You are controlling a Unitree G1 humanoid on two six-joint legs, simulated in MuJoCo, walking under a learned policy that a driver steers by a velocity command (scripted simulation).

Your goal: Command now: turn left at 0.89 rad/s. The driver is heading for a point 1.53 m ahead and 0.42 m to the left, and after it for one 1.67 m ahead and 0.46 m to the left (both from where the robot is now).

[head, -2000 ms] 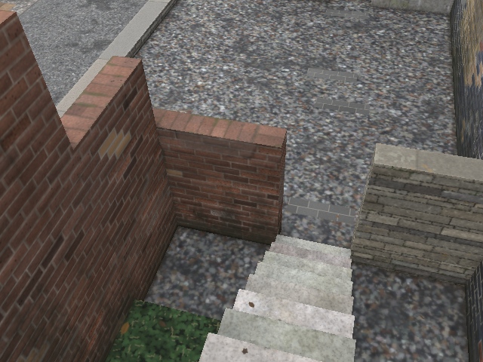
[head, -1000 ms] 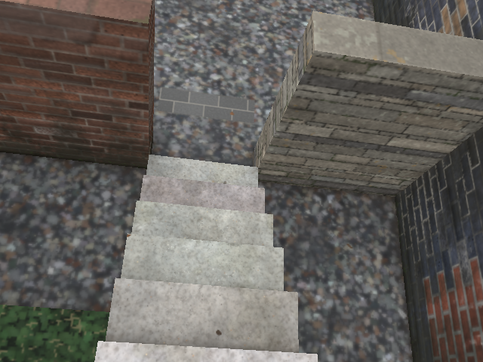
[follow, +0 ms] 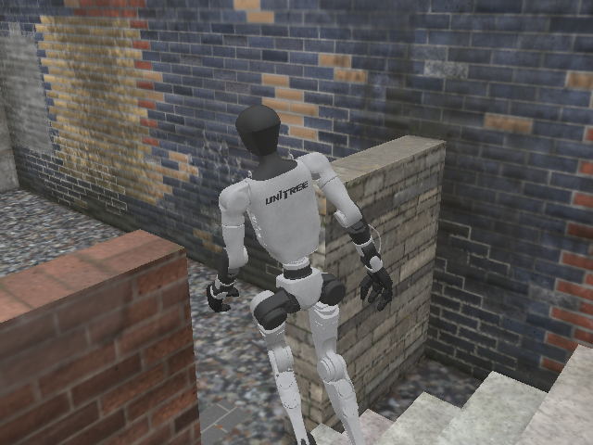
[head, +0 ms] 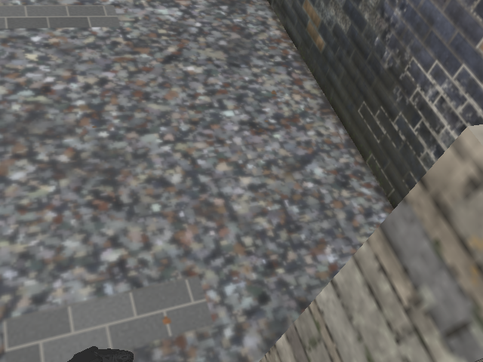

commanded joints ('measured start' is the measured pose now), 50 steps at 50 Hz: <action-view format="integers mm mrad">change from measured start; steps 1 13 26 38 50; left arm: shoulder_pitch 917 -212 171 81 301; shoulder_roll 15 -87 66 81 87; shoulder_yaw -32 -45 67 104 105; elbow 283 -247 -320 -217 -189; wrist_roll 154 -164 -75 -91 -77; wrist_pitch -29 62 172 155 236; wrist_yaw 93 -72 4 128 32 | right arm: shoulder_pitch -468 95 -206 -265 -619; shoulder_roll -86 -145 -52 -173 -272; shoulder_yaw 52 -5 -20 -33 -63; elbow -164 342 -50 -101 -165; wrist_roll -93 -30 24 -4 23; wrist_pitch -142 -222 68 -31 25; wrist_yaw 58 98 1 110 6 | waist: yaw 388 -143 78 -122 150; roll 3 125 64 303 279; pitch -227 147 -80 -111 -117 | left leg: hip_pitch -1573 704 -467 599 258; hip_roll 87 384 319 355 574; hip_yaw -8 341 231 169 284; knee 313 -1296 781 -1046 -882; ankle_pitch -152 1565 175 1214 670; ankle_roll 55 271 70 376 400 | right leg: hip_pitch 1596 -874 67 -258 -358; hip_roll -236 195 -581 -108 -97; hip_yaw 134 -183 562 -58 60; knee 125 1407 -32 516 202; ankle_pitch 497 -969 834 2 119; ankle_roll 12 63 -159 71 76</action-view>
